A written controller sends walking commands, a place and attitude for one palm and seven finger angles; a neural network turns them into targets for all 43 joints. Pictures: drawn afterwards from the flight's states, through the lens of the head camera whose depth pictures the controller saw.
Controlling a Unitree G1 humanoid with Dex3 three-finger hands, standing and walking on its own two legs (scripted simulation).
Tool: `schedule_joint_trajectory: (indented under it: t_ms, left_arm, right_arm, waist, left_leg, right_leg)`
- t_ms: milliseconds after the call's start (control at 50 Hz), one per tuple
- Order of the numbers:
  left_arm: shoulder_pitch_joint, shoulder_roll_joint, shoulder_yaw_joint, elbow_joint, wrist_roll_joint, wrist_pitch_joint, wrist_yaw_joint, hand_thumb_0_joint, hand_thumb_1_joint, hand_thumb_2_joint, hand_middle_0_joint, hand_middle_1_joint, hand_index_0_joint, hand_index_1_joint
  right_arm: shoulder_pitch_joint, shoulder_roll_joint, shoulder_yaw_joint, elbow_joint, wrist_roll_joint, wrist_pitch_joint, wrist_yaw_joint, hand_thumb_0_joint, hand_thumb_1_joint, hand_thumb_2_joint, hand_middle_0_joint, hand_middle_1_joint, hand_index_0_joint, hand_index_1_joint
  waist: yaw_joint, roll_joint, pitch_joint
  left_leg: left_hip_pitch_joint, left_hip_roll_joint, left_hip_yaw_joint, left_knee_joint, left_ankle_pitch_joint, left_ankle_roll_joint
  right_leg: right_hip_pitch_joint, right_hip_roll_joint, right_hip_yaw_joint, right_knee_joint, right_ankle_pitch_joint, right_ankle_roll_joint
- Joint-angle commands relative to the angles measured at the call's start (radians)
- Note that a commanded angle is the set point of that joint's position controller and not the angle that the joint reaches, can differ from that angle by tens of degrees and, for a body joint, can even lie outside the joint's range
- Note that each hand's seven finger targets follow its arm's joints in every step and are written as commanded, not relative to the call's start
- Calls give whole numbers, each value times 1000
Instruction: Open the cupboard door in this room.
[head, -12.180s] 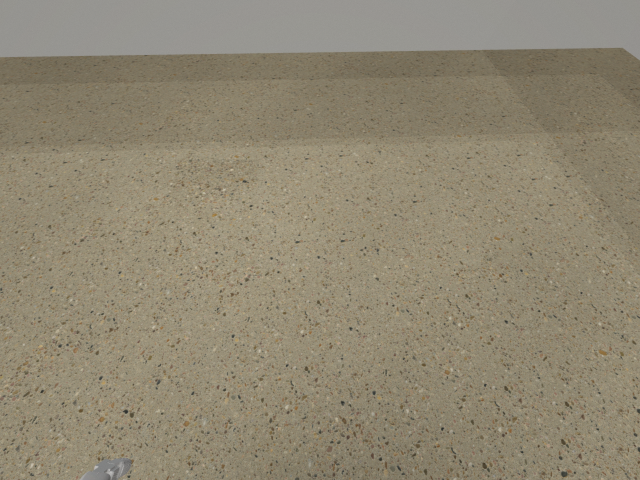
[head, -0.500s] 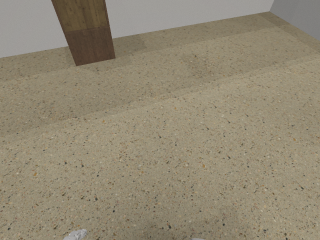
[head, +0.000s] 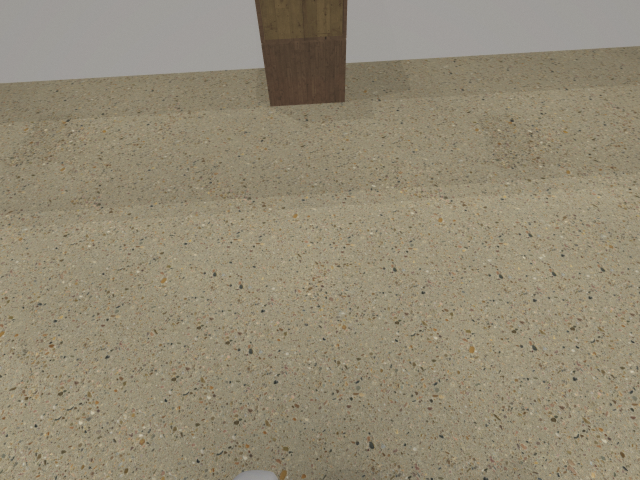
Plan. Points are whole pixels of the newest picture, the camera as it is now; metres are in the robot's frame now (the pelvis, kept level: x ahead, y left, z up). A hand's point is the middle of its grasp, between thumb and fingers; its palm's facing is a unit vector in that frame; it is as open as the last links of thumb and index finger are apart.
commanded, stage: turn or walk to find it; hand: left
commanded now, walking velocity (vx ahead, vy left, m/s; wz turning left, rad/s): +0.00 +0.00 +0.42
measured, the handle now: out of the picture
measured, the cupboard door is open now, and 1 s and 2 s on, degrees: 0 0 0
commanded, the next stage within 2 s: stand and wait in 1.24 s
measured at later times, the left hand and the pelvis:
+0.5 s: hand out of the picture +0.03 +0.22 -0.16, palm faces +0.21 -0.94 -0.27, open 7.4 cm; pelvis -0.03 +0.00 -0.01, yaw +12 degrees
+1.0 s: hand out of the picture -0.12 +0.21 -0.19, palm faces +0.46 -0.86 -0.23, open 7.4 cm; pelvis -0.06 +0.02 -0.01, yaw +26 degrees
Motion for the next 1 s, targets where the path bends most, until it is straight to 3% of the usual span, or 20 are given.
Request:
schedule_joint_trajectory:
  t_ms: [0,40,60,80,120,200,340,440,460,480,500,540,580,620,820,900,920,940,960,980]
  left_arm:
    - [36,239,65,-20,3,-13,17,0,900,900,-200,-300,-200,-300]
    - [15,216,63,-27,-12,-2,12,0,900,900,-200,-300,-200,-300]
    - [32,162,56,-54,-18,4,6,0,900,900,-200,-300,-200,-300]
    - [-21,126,35,-87,-10,10,4,0,900,900,-200,-300,-200,-300]
    - [-104,140,41,-78,-9,26,11,0,900,900,-200,-300,-200,-300]
    - [-47,142,44,-35,-12,18,-4,0,900,900,-200,-300,-200,-300]
    - [-103,118,37,-82,-15,20,1,0,900,900,-200,-300,-200,-300]
    - [-14,121,38,-72,-20,2,6,0,900,900,-200,-300,-200,-300]
    - [21,141,43,-65,-17,-7,9,0,900,900,-200,-300,-200,-300]
    - [46,211,57,-66,-4,-20,17,0,900,900,-200,-300,-200,-300]
    - [38,281,68,-81,2,-21,19,0,900,900,-200,-300,-200,-300]
    - [-40,236,67,-103,-10,-20,22,0,900,900,-200,-300,-200,-300]
    - [-130,178,47,-125,-11,-21,18,0,900,900,-200,-300,-200,-300]
    - [-134,161,46,-129,-8,-25,21,0,900,900,-200,-300,-200,-300]
    - [27,227,64,-48,4,-18,17,0,900,900,-200,-300,-200,-300]
    - [-10,235,69,-35,-5,-7,16,0,900,900,-200,-300,-200,-300]
    - [-11,211,65,-44,-14,-1,13,0,900,900,-200,-300,-200,-300]
    - [7,153,59,-72,-20,7,7,0,900,900,-200,-300,-200,-300]
    - [-40,120,37,-103,-12,12,6,0,900,900,-200,-300,-200,-300]
    - [-111,125,37,-102,-9,25,14,0,900,900,-200,-300,-200,-300]
  right_arm:
    - [-13,-45,-4,-87,7,-45,-4,0,-900,-900,200,300,200,300]
    - [53,-90,-13,-69,2,-59,-2,0,-900,-900,200,300,200,300]
    - [68,-186,-35,-77,-8,-68,-5,0,-900,-900,200,300,200,300]
    - [104,-245,-47,-71,-6,-59,-8,0,-900,-900,200,300,200,300]
    - [83,-202,-39,-56,-9,-61,-28,0,-900,-900,200,300,200,300]
    - [-2,-152,-21,-85,-4,-70,-29,0,-900,-900,200,300,200,300]
    - [40,-158,-37,-92,-13,-60,-23,0,-900,-900,200,300,200,300]
    - [16,-151,-46,-109,-11,-51,-19,0,-900,-900,200,300,200,300]
    - [17,-131,-44,-113,-5,-52,-17,0,-900,-900,200,300,200,300]
    - [37,-74,-36,-125,4,-54,-11,0,-900,-900,200,300,200,300]
    - [24,-39,-29,-156,0,-52,-9,0,-900,-900,200,300,200,300]
    - [14,-89,-48,-127,-11,-26,-9,0,-900,-900,200,300,200,300]
    - [74,-73,-47,-85,-14,-18,3,0,-900,-900,200,300,200,300]
    - [99,-62,-43,-71,-13,-15,8,0,-900,-900,200,300,200,300]
    - [-26,-33,-13,-87,2,-34,2,0,-900,-900,200,300,200,300]
    - [47,-44,-9,-70,4,-51,-3,0,-900,-900,200,300,200,300]
    - [86,-82,-15,-62,0,-62,-1,0,-900,-900,200,300,200,300]
    - [110,-181,-38,-70,-9,-71,-3,0,-900,-900,200,300,200,300]
    - [145,-238,-49,-63,-6,-61,-7,0,-900,-900,200,300,200,300]
    - [169,-214,-48,-41,-9,-66,-23,0,-900,-900,200,300,200,300]
  waist:
    - [4,-209,-149]
    - [-42,-90,-173]
    - [-49,167,-185]
    - [-74,272,-152]
    - [-74,236,-96]
    - [-25,143,-87]
    - [-48,150,-88]
    - [-8,150,-129]
    - [12,90,-141]
    - [18,-112,-162]
    - [23,-280,-121]
    - [-2,-214,-61]
    - [-53,-142,-36]
    - [-55,-165,-43]
    - [32,-209,-115]
    - [-20,-178,-153]
    - [-44,-73,-177]
    - [-54,198,-189]
    - [-77,287,-169]
    - [-103,283,-163]
  left_leg:
    - [45,-11,66,-248,77,16]
    - [255,33,22,-468,301,44]
    - [383,251,-252,-507,509,132]
    - [337,386,-357,-526,701,237]
    - [243,321,-321,-527,651,247]
    - [204,204,-184,-510,664,205]
    - [179,199,-288,-513,537,229]
    - [68,147,-323,-424,520,190]
    - [-3,104,-297,-361,444,148]
    - [-151,4,-184,-198,240,82]
    - [-262,-99,-71,14,-87,31]
    - [-221,-41,-129,291,-54,38]
    - [-215,-19,-100,382,75,23]
    - [-196,-4,-68,384,118,6]
    - [-108,2,33,-19,-10,-5]
    - [98,-3,72,-340,176,16]
    - [227,31,26,-463,316,35]
    - [362,257,-265,-503,574,125]
    - [341,386,-360,-509,785,232]
    - [302,356,-358,-507,811,236]
  right_leg:
    - [157,-237,181,-73,510,-95]
    - [8,-179,91,60,336,-4]
    - [-219,-61,30,239,2,68]
    - [-313,-5,66,391,-347,89]
    - [-334,-6,175,533,-280,89]
    - [-278,14,175,544,-133,101]
    - [-212,52,180,334,-165,103]
    - [27,92,154,-3,-14,86]
    - [134,63,173,-140,76,81]
    - [256,-122,352,-237,67,27]
    - [222,-336,543,-269,200,-81]
    - [19,-305,497,-294,97,-131]
    - [-8,-201,314,-262,106,-89]
    - [-4,-183,245,-256,145,-79]
    - [189,-235,196,-151,471,-125]
    - [116,-218,127,-28,434,-57]
    - [25,-178,81,79,341,-5]
    - [-214,-54,22,266,-21,70]
    - [-307,-2,72,410,-367,90]
    - [-319,1,156,496,-338,90]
